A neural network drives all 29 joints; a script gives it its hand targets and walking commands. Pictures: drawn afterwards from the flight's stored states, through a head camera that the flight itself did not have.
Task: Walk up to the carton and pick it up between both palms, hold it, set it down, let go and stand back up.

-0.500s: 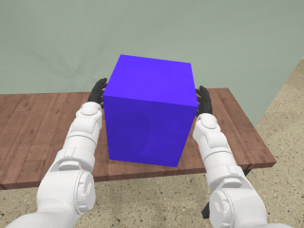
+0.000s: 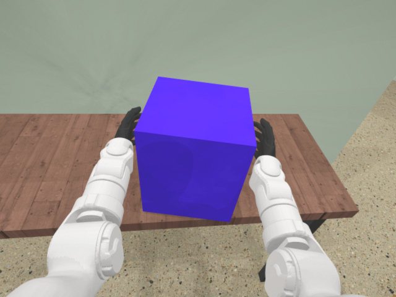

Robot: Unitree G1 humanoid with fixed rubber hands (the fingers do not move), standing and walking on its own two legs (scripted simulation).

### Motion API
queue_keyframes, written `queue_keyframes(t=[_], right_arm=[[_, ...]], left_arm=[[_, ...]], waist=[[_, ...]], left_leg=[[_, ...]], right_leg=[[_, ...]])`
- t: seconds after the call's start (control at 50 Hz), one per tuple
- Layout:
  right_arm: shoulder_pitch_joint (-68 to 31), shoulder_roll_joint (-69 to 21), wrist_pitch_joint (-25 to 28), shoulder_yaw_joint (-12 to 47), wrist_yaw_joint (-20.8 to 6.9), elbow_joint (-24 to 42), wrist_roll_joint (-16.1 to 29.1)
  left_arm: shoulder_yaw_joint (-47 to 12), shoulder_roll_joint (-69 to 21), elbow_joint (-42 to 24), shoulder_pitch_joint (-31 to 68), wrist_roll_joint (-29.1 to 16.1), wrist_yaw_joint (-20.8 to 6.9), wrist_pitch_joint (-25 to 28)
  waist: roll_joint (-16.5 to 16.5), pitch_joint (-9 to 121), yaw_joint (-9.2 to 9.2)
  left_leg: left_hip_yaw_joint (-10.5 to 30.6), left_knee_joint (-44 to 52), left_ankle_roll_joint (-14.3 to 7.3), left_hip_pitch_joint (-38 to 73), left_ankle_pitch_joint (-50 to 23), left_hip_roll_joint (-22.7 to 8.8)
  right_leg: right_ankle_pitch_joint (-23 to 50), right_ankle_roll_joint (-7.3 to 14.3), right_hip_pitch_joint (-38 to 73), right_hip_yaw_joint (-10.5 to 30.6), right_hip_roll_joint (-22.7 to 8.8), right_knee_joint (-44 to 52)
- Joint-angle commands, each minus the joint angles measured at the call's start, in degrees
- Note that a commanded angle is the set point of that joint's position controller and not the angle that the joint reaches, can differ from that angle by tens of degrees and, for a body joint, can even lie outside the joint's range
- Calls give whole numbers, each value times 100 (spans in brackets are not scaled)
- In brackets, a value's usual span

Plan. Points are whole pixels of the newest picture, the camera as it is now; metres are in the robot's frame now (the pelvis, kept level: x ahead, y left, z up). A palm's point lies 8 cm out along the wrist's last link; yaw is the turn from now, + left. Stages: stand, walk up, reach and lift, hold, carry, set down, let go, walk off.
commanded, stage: set down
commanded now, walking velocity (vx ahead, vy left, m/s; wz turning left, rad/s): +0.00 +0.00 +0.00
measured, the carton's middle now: (194, 150) +0.41 -0.04 +0.07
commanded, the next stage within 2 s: none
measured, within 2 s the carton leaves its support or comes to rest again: neither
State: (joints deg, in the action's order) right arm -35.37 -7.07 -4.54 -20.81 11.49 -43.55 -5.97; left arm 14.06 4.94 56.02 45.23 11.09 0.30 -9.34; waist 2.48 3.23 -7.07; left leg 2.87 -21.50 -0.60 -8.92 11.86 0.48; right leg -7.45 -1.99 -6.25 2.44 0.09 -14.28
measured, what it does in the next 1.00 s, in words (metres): stands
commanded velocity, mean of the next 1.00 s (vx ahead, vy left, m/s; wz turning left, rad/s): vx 0.00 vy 0.00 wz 0.00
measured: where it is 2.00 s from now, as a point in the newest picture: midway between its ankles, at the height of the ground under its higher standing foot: outside the picture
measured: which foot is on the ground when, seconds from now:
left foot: down 0.00-1.00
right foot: down 0.00-1.00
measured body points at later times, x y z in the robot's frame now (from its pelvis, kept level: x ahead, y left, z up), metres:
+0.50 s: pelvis +0.00 -0.01 +0.00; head -0.01 +0.02 +0.45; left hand +0.43 +0.12 +0.10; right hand +0.37 -0.18 +0.10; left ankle +0.00 +0.11 -0.75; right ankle +0.00 -0.14 -0.75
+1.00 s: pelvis +0.01 +0.00 +0.00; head +0.01 +0.02 +0.45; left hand +0.43 +0.12 +0.08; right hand +0.37 -0.19 +0.07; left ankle +0.00 +0.11 -0.75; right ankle +0.00 -0.14 -0.75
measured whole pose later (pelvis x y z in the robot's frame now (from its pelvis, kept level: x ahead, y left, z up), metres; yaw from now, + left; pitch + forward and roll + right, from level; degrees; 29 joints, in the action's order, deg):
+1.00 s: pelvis +0.01 +0.00 +0.00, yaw -1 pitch -2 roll -1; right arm -36.5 -3.9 7.8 -20.7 9.9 -53.1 -9.5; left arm 16.6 5.0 57.2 44.8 13.0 -2.7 -2.7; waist 2.3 -2.0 -5.2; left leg 0.8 -20.6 -0.5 -6.3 12.3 0.0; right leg -8.8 -1.7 -5.0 1.7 -0.2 -15.9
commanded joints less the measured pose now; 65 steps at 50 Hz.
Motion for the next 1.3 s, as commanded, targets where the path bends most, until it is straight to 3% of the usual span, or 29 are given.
queue_keyframes(t=[0.0, 0.02, 0.06, 0.12, 0.22, 0.26, 0.38, 0.4, 0.46, 0.48, 0.52, 0.56, 0.6, 0.64, 0.7, 0.72, 0.82, 0.88, 0.92, 0.94, 0.98, 1.06, 1.12, 1.16, 1.2, 1.22, 1.24, 1.26, 1.28], right_arm=[[-5143, -3200, 667, 2234, -841, 1328, -44], [-4990, -3336, 640, 2348, -821, 1236, -112], [-4602, -3214, 560, 2127, -829, 906, -249], [-4716, -3237, 606, 2106, -833, 1043, -254], [-4383, -3223, 677, 1989, -850, 780, -428], [-4364, -3046, 743, 1966, -864, 821, -425], [-3972, -2874, 795, 1438, -814, 478, -764], [-4082, -2699, 878, 1451, -821, 568, -688], [-3871, -2620, 947, 1295, -856, 446, -855], [-3679, -2573, 964, 1228, -870, 317, -930], [-3566, -2495, 1039, 1199, -884, 348, -926], [-3403, -2580, 1051, 970, -896, 158, -1108], [-3290, -2401, 1096, 929, -940, 237, -1173], [-3216, -1912, 1147, 668, -931, 140, -1192], [-3090, -1992, 1254, 588, -924, 95, -1341], [-2950, -2096, 1261, 569, -934, 3, -1414], [-2685, -1633, 1354, 395, -861, -85, -1411], [-2456, -491, 1338, 153, -599, -161, -1033], [-2225, 1369, 1505, 360, -212, -160, -271], [-2386, 844, 1422, 496, -97, -396, -139], [-2689, 1117, 1412, 850, 94, -276, 406], [-3399, 1165, 1271, 1398, 296, 653, 1116], [-3011, 1567, 1238, 1533, 406, 1639, 1447], [-2820, 1574, 1114, 1723, 477, 1667, 1527], [-1887, 1679, 1108, 2025, 585, 2531, 1722], [-2564, 1582, 1006, 2084, 629, 2494, 1715], [-2059, 1615, 971, 2090, 631, 2639, 1773], [-1987, 1707, 819, 2049, 639, 2519, 1820], [-1472, 1686, 752, 2204, 657, 2770, 1953]], left_arm=[[-1607, -4302, -1102, 4579, -346, -1062, 634], [-1498, -4183, -1100, 4522, -293, -1107, 674], [-1320, -4039, -839, 4401, -171, -1169, 616], [-1154, -3985, -710, 4278, -118, -1282, 625], [-1141, -3836, -786, 4319, -25, -1296, 727], [-1051, -3680, -696, 4248, -7, -1267, 767], [-690, -3410, -457, 4142, 189, -1357, 786], [-778, -3315, -550, 4161, 165, -1292, 835], [-537, -3139, -355, 3989, 310, -1338, 867], [-516, -3159, -312, 3871, 399, -1349, 866], [-402, -3112, -324, 3642, 501, -1341, 858], [-352, -3253, -433, 3679, 662, -1360, 847], [-255, -3080, -366, 3582, 710, -1357, 839], [-171, -2759, -285, 3526, 701, -1335, 818], [-79, -2779, -333, 3429, 805, -1281, 845], [-95, -2935, -409, 3418, 854, -1275, 852], [166, -2373, -294, 3060, 941, -1198, 818], [204, -1252, -533, 2966, 731, -893, 816], [-77, 755, -1026, 2800, 160, -328, 986], [-296, 437, -955, 2965, 11, -218, 943], [-831, 663, -921, 3116, -722, 60, 961], [-1085, 929, -1108, 3681, -1630, 347, 1065], [-969, 1276, -2057, 3203, -1777, 368, 894], [-789, 1432, -1994, 3161, -1621, 282, 710], [-699, 1399, -3126, 2091, -1500, 111, 223], [-554, 1567, -2788, 2719, -1452, 69, 150], [-586, 1467, -3230, 2183, -1427, 10, -14], [-603, 1435, -3271, 2115, -1381, -58, -259], [-520, 1410, -3656, 1472, -1350, -111, -416]], waist=[[-788, 3204, -34], [-667, 3112, 60], [-611, 2558, -95], [-474, 2469, 47], [-658, 2593, -139], [-620, 2660, -46], [-380, 2051, -191], [-555, 2386, -115], [-500, 2271, -75], [-522, 2104, -175], [-615, 2160, -82], [-588, 1779, -206], [-551, 1737, -91], [-609, 1692, -126], [-504, 1595, -79], [-585, 1307, -164], [-446, 1119, -61], [-646, 1230, -43], [-862, 1956, 70], [-904, 1541, 59], [-853, 2183, -13], [-567, 3623, 74], [-514, 4951, 146], [-475, 4904, 231], [-389, 5133, 233], [-324, 4907, 382], [-333, 4782, 293], [-360, 4328, 232], [-149, 3914, 305]], left_leg=[[-447, -7, 615, 1398, -2520, 45], [-512, 54, 506, 1201, -2175, 106], [-487, 179, 481, 1107, -1901, 81], [-550, 267, 392, 814, -1493, 107], [-537, 206, 431, 965, -1811, 100], [-540, 160, 470, 1081, -2058, 77], [-600, 328, 365, 844, -1551, 89], [-623, 265, 437, 1007, -1763, 91], [-665, 275, 413, 1033, -1882, 86], [-621, 283, 417, 1135, -1976, 61], [-680, 251, 457, 1172, -2161, 53], [-640, 360, 433, 1106, -1859, 31], [-702, 323, 436, 1183, -1955, 30], [-710, 378, 439, 1149, -1761, 21], [-773, 417, 423, 1293, -1831, 6], [-709, 458, 453, 1262, -1786, -1], [-797, 515, 365, 1139, -1616, 0], [-790, 428, 395, 1085, -1452, 7], [-775, 157, 513, 1234, -1971, -52], [-723, 87, 485, 1072, -1933, -42], [-684, -191, 532, 1007, -2246, -83], [-621, -656, 484, 705, -2498, -110], [-469, -993, 487, 960, -3688, -58], [-467, -1006, 439, 950, -3705, -6], [-370, -1064, 439, 1264, -4426, 54], [-436, -1025, 412, 892, -3945, 126], [-388, -979, 435, 1030, -4189, 108], [-373, -888, 457, 1044, -3949, 149], [-361, -720, 415, 1123, -3884, 140]], right_leg=[[1784, 22, 660, -721, 322, -156], [1875, -12, 843, -622, 251, -155], [1605, -25, 843, -665, 256, -166], [1520, -42, 1016, -625, 229, -199], [1741, -65, 923, -635, 217, -249], [1785, -61, 855, -687, 255, -260], [1594, -94, 995, -648, 194, -238], [1605, -67, 906, -659, 214, -253], [1782, -106, 908, -690, 210, -247], [1825, -106, 981, -699, 194, -239], [1835, -106, 1006, -734, 215, -245], [1564, -94, 959, -812, 200, -174], [1492, -90, 928, -810, 209, -121], [1379, -85, 885, -823, 228, -145], [1297, -73, 783, -884, 243, -71], [1137, -58, 774, -925, 233, -50], [1150, -107, 795, -905, 199, -33], [970, -79, 633, -883, 205, -30], [1384, -20, 442, -842, 223, -214], [1220, -52, 169, -821, 217, -145], [1494, 11, -192, -798, 280, -319], [2142, 4, -317, -602, 234, -641], [3646, -25, 189, -514, 261, -995], [3985, -97, 337, -466, 244, -1031], [5163, -174, 833, -465, 258, -1182], [4746, -225, 720, -406, 212, -1153], [5002, -236, 812, -494, 282, -1215], [4669, -224, 660, -495, 284, -1054], [4651, -201, 963, -487, 298, -963]])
